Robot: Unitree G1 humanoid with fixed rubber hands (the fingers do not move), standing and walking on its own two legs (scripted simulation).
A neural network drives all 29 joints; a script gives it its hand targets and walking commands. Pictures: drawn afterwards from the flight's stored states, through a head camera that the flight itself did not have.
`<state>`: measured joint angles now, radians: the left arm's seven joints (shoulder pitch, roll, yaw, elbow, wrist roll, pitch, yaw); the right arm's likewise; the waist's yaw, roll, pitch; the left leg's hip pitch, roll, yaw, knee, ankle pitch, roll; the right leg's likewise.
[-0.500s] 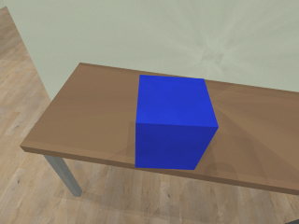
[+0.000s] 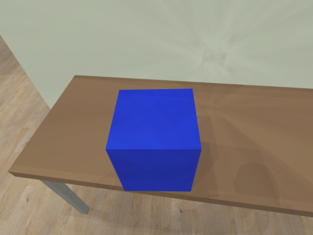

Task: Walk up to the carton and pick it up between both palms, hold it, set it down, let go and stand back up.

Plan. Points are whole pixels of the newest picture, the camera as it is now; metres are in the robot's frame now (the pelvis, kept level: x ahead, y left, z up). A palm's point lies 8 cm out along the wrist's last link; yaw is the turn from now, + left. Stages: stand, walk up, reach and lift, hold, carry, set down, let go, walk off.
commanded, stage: walk up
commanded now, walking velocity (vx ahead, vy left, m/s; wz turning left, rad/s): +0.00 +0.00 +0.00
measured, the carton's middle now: (156, 142) +0.38 +0.02 -0.01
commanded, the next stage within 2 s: stand in 1.44 s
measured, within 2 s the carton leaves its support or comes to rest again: neither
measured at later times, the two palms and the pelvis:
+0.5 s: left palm out of the picture -0.06 +0.25 -0.15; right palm out of the picture -0.03 -0.19 -0.12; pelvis -0.04 +0.03 +0.01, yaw +0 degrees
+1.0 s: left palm out of the picture -0.09 +0.17 -0.15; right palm out of the picture -0.09 -0.22 -0.15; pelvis -0.05 -0.02 +0.00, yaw +1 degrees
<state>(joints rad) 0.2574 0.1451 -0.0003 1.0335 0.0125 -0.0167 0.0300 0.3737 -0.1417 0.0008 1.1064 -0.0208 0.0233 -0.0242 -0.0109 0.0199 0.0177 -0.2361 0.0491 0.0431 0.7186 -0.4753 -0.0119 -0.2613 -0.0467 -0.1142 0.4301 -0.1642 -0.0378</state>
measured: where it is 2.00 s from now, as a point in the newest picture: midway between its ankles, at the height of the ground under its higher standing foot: outside the picture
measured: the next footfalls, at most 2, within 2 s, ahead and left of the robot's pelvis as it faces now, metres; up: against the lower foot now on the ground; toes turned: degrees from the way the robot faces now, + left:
left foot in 0.22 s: +0.01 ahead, +0.11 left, +0.00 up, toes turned +5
right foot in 0.64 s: -0.04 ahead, -0.10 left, +0.00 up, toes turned -3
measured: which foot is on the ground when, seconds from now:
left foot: up 0.00-0.20, down 0.22-1.00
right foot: down 0.00-0.22, up 0.24-0.62, down 0.64-1.00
